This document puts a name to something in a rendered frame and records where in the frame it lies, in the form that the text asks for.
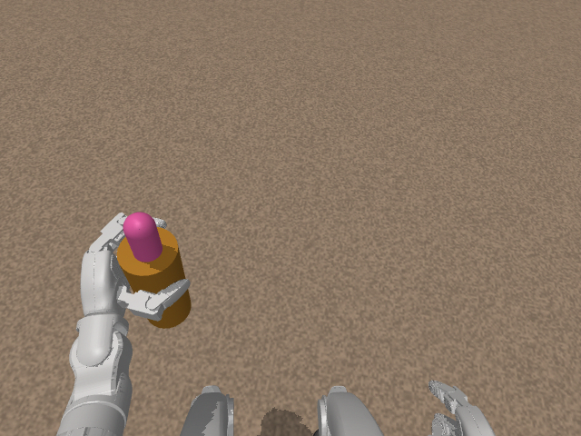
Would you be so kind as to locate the left robot hand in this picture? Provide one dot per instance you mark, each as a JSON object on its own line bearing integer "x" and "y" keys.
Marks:
{"x": 104, "y": 287}

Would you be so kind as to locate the bottle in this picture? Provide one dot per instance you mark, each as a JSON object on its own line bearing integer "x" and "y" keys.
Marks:
{"x": 150, "y": 259}

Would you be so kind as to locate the left robot arm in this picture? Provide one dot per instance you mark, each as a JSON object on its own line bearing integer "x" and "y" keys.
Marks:
{"x": 100, "y": 358}

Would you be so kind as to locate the right robot hand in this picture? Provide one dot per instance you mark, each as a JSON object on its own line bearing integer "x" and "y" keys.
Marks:
{"x": 470, "y": 420}

